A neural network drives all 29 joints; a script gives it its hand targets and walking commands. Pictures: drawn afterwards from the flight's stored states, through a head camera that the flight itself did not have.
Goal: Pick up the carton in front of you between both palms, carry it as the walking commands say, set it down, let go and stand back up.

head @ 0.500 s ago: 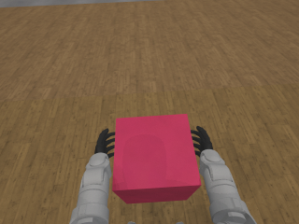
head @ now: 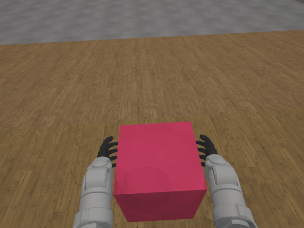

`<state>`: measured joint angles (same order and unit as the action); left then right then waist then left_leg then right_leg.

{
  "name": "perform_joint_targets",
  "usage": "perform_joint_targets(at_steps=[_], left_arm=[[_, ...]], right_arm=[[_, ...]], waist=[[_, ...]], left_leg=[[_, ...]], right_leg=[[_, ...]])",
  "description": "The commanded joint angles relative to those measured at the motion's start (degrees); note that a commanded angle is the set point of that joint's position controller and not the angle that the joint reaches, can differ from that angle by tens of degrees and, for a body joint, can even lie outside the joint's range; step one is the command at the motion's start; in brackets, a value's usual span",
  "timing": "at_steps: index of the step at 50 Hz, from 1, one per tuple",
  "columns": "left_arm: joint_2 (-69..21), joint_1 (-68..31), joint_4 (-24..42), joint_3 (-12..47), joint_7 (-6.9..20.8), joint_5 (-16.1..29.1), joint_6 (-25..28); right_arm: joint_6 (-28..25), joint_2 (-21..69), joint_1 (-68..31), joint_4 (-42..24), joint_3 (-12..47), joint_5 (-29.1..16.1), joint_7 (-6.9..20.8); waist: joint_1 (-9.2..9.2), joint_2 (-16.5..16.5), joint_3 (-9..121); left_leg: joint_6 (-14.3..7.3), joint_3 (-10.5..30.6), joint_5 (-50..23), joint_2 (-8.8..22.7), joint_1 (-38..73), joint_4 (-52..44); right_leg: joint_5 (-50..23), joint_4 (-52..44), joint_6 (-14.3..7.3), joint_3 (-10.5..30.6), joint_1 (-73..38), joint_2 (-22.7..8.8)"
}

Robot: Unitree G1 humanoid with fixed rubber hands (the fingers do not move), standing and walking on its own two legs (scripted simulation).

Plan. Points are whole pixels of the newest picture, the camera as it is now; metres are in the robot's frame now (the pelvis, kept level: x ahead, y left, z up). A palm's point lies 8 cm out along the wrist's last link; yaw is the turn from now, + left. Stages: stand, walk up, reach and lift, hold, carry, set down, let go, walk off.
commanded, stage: reach and lift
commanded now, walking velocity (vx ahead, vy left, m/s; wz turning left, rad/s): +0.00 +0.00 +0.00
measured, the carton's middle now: (157, 174) +0.29 +0.00 -0.05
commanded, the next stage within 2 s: hold in 0.74 s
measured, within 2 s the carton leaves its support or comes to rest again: neither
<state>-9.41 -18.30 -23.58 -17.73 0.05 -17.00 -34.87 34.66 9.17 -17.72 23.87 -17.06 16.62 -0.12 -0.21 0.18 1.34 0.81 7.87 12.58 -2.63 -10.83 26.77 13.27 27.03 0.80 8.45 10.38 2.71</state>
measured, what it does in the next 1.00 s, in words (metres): stands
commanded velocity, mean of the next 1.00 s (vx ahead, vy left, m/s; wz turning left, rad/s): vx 0.00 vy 0.00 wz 0.00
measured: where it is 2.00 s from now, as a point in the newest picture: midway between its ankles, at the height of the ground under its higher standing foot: outside the picture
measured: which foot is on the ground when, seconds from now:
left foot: down 0.00-1.00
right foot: down 0.00-1.00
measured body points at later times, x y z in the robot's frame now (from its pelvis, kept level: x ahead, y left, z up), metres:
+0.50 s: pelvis +0.01 +0.00 +0.01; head -0.02 +0.00 +0.45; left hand +0.32 +0.15 +0.03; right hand +0.32 -0.15 +0.03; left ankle +0.03 +0.13 -0.74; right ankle +0.02 -0.13 -0.74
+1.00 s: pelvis +0.01 +0.00 +0.01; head -0.04 +0.00 +0.45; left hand +0.31 +0.15 +0.05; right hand +0.31 -0.15 +0.05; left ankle +0.03 +0.13 -0.74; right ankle +0.02 -0.13 -0.74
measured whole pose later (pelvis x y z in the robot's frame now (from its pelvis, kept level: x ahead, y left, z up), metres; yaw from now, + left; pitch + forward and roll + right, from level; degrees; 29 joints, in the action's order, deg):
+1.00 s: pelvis +0.01 +0.00 +0.01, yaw +0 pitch -7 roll +0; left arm -8.8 -15.4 -14.0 -13.2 0.2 -15.8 -43.4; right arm 43.6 8.7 -14.9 14.0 -12.6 15.6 0.1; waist -0.1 0.1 0.4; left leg 0.7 7.7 10.7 -2.0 -2.6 20.2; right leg 11.3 20.3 0.5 7.9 2.1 2.2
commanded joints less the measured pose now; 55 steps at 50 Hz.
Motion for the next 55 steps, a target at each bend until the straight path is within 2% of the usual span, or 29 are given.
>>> perform_joint_targets(at_steps=[1,10,25,36,41,48,55], left_arm=[[-55.87,-31.64,-1.64,31.99,14.83,13.36,1.27],[-55.26,-30.23,-1.18,31.77,14.83,13.17,0.43],[-53.82,-23.46,5.31,34.25,14.3,14.55,-1.73],[-53.15,-22.27,8.13,35.13,14.17,15.32,-3.16],[-53.84,-22.53,13.39,39.13,13.79,17.85,-4.76],[-50.89,-22.35,9.94,34.79,13.7,15.31,-7.52],[-52.76,-27.15,9.65,35.25,14.2,15.85,-6.97]], right_arm=[[-1.73,55.53,-34.09,0.09,31.7,-13.36,14.9],[-0.94,55.08,-32.55,-0.53,31.45,-13.17,14.78],[1.44,54.02,-25.7,-6.89,34.1,-14.87,14.07],[2.97,53.42,-24.31,-9.74,34.91,-15.51,13.81],[4.55,53.8,-24.71,-14.95,38.75,-17.85,13.6],[7.37,50.55,-24.62,-11.74,34.43,-15.39,13.77],[6.78,52.31,-29.54,-11.35,35.05,-16.09,14.36]], waist=[[0.04,-0.18,12.81],[0.06,-0.24,13.85],[0.03,-0.16,13.88],[0.08,-0.14,12.74],[0.25,-0.14,15.52],[0.08,-0.19,7.0],[0.11,-0.28,9.88]], left_leg=[[-0.36,-4.34,-1.79,-2.15,4.34,-4.61],[-0.01,-4.37,-5.15,-2.35,6.2,-5.41],[0.27,-3.88,-14.03,-2.99,9.57,-6.88],[0.35,-3.64,-14.9,-3.01,10.28,-7.54],[0.62,-3.35,-18.31,-2.97,12.69,-7.93],[0.21,-4.09,-8.19,-2.61,9.58,-9.55],[0.18,-4.21,-7.01,-2.55,10.08,-8.76]], right_leg=[[-1.41,-5.14,-0.61,-4.67,-1.21,2.22],[-4.55,-6.11,-0.36,-4.78,-2.93,2.46],[-13.84,-7.58,0.16,-4.21,-7.38,2.89],[-14.93,-8.18,0.29,-3.99,-8.45,2.89],[-18.27,-8.55,0.44,-3.85,-10.6,2.96],[-7.89,-10.3,0.01,-4.24,-7.68,2.6],[-6.76,-9.54,-0.14,-4.5,-7.69,2.45]])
